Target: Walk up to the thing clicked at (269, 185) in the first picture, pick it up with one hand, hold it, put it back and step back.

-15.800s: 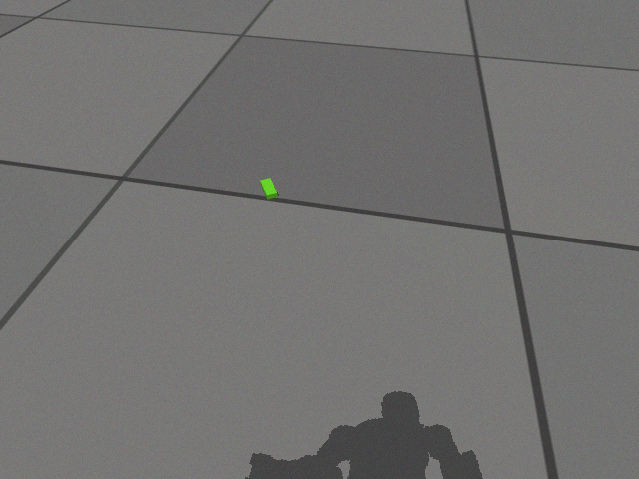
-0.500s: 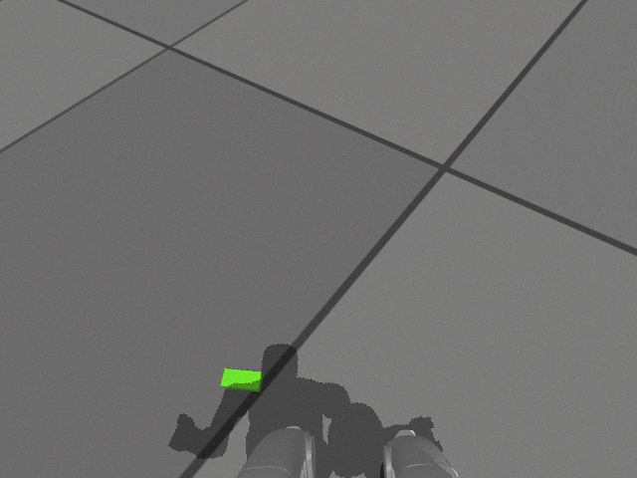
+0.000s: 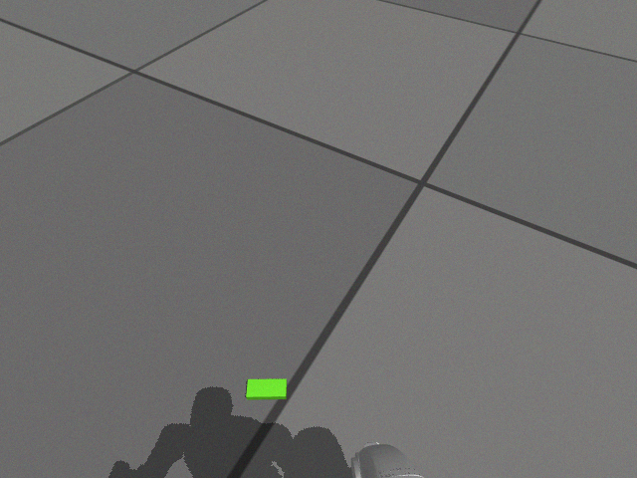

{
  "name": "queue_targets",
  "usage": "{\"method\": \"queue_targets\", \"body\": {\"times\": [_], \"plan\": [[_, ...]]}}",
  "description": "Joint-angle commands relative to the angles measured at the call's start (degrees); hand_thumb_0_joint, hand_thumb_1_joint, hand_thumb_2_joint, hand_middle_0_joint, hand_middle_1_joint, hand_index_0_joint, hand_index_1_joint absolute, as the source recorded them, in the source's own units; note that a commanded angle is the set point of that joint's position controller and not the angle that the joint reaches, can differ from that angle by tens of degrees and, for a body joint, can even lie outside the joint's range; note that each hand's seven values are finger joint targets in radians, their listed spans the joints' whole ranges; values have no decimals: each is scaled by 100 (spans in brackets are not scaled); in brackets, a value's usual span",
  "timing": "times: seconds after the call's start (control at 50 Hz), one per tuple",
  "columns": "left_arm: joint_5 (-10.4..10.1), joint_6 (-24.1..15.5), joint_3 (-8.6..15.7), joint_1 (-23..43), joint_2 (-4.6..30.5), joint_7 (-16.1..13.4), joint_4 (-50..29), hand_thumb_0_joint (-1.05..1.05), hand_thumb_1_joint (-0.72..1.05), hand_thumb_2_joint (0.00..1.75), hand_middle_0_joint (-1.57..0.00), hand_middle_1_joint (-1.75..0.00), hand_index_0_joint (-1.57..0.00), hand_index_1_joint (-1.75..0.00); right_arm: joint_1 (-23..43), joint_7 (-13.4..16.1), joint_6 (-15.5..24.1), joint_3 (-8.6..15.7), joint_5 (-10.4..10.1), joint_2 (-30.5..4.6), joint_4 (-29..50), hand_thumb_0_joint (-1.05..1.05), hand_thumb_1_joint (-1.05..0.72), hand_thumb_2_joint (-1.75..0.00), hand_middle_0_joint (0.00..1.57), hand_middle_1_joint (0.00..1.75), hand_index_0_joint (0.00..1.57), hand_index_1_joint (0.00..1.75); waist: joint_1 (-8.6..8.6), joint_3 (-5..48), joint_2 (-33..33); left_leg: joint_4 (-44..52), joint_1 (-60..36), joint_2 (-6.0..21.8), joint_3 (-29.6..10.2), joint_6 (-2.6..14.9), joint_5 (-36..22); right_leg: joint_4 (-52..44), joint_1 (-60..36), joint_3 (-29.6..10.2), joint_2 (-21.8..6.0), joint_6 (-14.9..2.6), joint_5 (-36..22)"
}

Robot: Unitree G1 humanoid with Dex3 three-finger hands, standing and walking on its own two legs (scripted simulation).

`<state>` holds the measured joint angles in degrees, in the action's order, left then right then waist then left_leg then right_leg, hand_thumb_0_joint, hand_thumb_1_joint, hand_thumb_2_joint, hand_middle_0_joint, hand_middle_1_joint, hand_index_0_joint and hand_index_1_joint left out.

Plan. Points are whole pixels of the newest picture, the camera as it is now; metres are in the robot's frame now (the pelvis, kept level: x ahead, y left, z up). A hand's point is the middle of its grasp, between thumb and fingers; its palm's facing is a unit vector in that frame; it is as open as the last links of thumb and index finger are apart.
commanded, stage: walk up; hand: left
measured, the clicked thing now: (267, 389) +0.47 +0.15 -0.72
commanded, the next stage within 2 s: stand in 1.86 s
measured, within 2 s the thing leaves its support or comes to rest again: neither
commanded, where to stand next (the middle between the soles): +0.10 -0.05 m, yaw -2 degrees
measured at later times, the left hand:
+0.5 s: hand (181, 441) +0.20 +0.19 -0.11, palm faces -0.17 -0.91 -0.38, open 7.4 cm
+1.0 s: hand out of the picture +0.16 +0.21 -0.12, palm faces -0.06 -0.94 -0.33, open 7.4 cm
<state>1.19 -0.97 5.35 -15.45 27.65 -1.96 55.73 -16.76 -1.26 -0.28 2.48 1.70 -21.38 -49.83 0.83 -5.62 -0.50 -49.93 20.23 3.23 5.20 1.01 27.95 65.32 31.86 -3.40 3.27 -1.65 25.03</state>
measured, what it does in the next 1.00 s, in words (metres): steps on the spot: right foot, then left foot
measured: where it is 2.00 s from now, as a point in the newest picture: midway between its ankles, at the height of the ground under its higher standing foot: outside the picture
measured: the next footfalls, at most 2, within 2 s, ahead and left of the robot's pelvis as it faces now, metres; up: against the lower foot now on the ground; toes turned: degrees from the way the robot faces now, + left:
right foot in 0.38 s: +0.10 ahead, -0.16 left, +0.00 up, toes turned -7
left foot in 0.66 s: +0.13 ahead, +0.10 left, +0.00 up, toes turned -4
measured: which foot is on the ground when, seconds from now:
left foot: down 0.00-0.42, up 0.44-0.64, down 0.66-1.00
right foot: up 0.00-0.36, down 0.38-1.00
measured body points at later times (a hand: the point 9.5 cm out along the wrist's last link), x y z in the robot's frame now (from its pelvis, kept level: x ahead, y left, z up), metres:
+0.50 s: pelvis +0.02 -0.04 +0.02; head +0.05 -0.05 +0.47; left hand +0.21 +0.24 -0.09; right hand +0.00 -0.37 -0.10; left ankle +0.01 +0.12 -0.66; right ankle +0.06 -0.15 -0.70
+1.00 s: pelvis +0.05 -0.04 +0.03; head +0.08 -0.05 +0.48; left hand +0.16 +0.25 -0.10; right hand +0.12 -0.36 -0.09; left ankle +0.09 +0.11 -0.70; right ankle +0.06 -0.16 -0.70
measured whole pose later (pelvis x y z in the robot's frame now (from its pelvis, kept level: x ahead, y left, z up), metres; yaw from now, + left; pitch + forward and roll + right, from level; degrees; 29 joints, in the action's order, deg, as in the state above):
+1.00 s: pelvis +0.05 -0.04 +0.03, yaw -4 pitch -1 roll +0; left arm -0.2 0.3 1.3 -3.9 19.5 1.1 63.9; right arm -5.8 0.0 2.1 0.0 -0.2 -22.6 -61.5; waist -0.7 -4.7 -0.5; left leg -30.1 15.0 1.9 -1.1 -2.3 14.1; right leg 31.9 15.5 2.1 -1.3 -0.4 15.4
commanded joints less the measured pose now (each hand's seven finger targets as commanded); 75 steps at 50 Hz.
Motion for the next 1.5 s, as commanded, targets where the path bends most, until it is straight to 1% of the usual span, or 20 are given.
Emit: {"method": "queue_targets", "body": {"times": [0.0,0.06,0.16,0.28,0.34,0.36,0.38,0.4,0.48,0.52,0.62,0.64,0.66,0.68,0.7,0.74,0.8,0.86,0.96,1.48], "plan": [[57,10,251,418,926,112,-638,0,90,90,-20,-30,-20,-30,-441,347,469,568,-45,-2002,134,0,-90,-90,20,30,20,30,191,0,-389,2457,-1697,1809,-2886,519,-1486,-427,1190,-841,-252,2,88],[32,49,232,439,866,144,-717,0,90,90,-20,-30,-20,-30,-686,414,567,577,-98,-1949,58,0,-90,-90,20,30,20,30,204,257,-604,2359,-2318,1822,-2544,458,-3281,-440,1082,-693,-241,33,98],[-51,76,105,646,654,215,-766,0,90,90,-20,-30,-20,-30,-755,421,581,548,-68,-1775,64,0,-90,-90,20,30,20,30,281,280,-940,2410,-2285,1462,-1519,376,-4231,-780,706,-329,-275,-2,-215],[-86,0,-2,846,425,265,-677,0,90,90,-20,-30,-20,-30,-215,331,445,413,-57,-1667,201,0,-90,-90,20,30,20,30,133,433,-1181,2062,-1261,1246,-410,723,-4194,-2262,-884,551,-400,-98,-655],[-45,-50,83,462,511,222,-356,0,90,90,-20,-30,-20,-30,-39,274,349,276,-143,-1511,236,0,-90,-90,20,30,20,30,-198,662,-719,1098,-366,888,24,446,-3577,-3439,-2477,702,-138,-242,-1482],[-18,-79,187,256,768,187,-283,0,90,90,-20,-30,-20,-30,-128,272,358,170,-174,-1255,277,0,-90,-90,20,30,20,30,-358,832,-76,433,346,758,85,241,-2957,-3481,-3210,56,-419,-377,-1725],[8,-135,299,55,1297,155,-411,0,90,90,-20,-30,-20,-30,-265,249,364,82,-232,-1001,401,0,-90,-90,20,30,20,30,-442,1192,995,-760,1316,118,146,-24,-1215,-4037,-3731,-2298,-1776,-1097,-1325],[-53,-119,305,195,1458,139,-429,0,90,90,-20,-30,-20,-30,72,326,285,212,-214,-1332,336,0,-90,-90,20,30,20,30,-532,1123,989,-1222,1071,-3,-449,10,993,-4462,-2916,-3196,-2557,-1813,-684],[-16,-66,128,1259,952,126,-632,0,90,90,-20,-30,-20,-30,-473,275,242,235,-185,-1467,-257,0,-90,-90,20,30,20,30,10,206,881,-740,730,142,-694,8,89,-4534,-1308,-1512,-1650,-1138,726],[13,-67,83,1364,758,147,-599,0,90,90,-20,-30,-20,-30,-609,229,245,192,-139,-1366,-460,0,-90,-90,20,30,20,30,2,238,1054,-145,289,53,-519,-60,-227,-4493,-940,-1025,-1325,-961,432],[-97,54,42,1572,669,214,-483,0,90,90,-20,-30,-20,-30,-285,251,364,177,-97,-1262,-633,0,-90,-90,20,30,20,30,78,523,1037,1747,-868,-207,-320,-88,-1338,-3757,-631,-776,-1372,-670,-429],[-138,73,-17,1577,549,224,-462,0,90,90,-20,-30,-20,-30,-173,267,392,186,-43,-1343,-607,0,-90,-90,20,30,20,30,93,501,797,2059,-936,-12,-673,-46,-1518,-3560,-487,-749,-1320,-482,-482],[-176,91,-84,1552,332,231,-459,0,90,90,-20,-30,-20,-30,104,266,419,219,-14,-1592,-524,0,-90,-90,20,30,20,30,1,469,171,2627,-710,588,-1726,142,-1046,-3260,-418,-520,-1022,-251,-333],[-195,119,-82,1402,359,231,-302,0,90,90,-20,-30,-20,-30,543,240,429,225,-85,-1824,-450,0,-90,-90,20,30,20,30,-195,365,-354,3049,75,1083,-2467,504,-268,-2899,-1069,-52,-616,-89,20],[-161,107,-50,1335,435,216,-142,0,90,90,-20,-30,-20,-30,760,217,408,179,-76,-1754,-490,0,-90,-90,20,30,20,30,-267,333,-278,3072,412,1147,-2382,583,-271,-2852,-1654,87,-532,-79,-77],[-131,44,-55,1242,440,227,16,0,90,90,-20,-30,-20,-30,965,201,384,72,-101,-1481,-544,0,-90,-90,20,30,20,30,-309,467,-88,2695,326,666,-1637,262,-734,-3453,-1946,-159,-725,-155,-535],[-146,-19,-73,1536,580,237,75,0,90,90,-20,-30,-20,-30,769,188,386,14,-144,-1340,-752,0,-90,-90,20,30,20,30,-63,681,-52,2384,-313,246,-1112,44,-1583,-3791,-1793,-512,-1097,-237,-1339],[-165,-31,-121,1547,525,214,230,0,90,90,-20,-30,-20,-30,889,194,384,-5,-174,-1296,-843,0,-90,-90,20,30,20,30,-75,1026,3,2323,-693,360,-1090,107,-2421,-3822,-2059,-253,-1040,-140,-1954],[-155,-19,-124,1642,541,202,396,0,90,90,-20,-30,-20,-30,1048,205,313,-9,-205,-1257,-954,0,-90,-90,20,30,20,30,-29,1091,205,2286,-878,304,-969,77,-2700,-3988,-2167,-221,-1139,-115,-2189],[-101,45,-80,1750,459,240,457,0,90,90,-20,-30,-20,-30,1511,165,263,-21,-146,-1226,-987,0,-90,-90,20,30,20,30,-120,949,75,2955,-675,365,-1216,22,-2507,-4479,-2674,130,-1063,-1,-1683]]}}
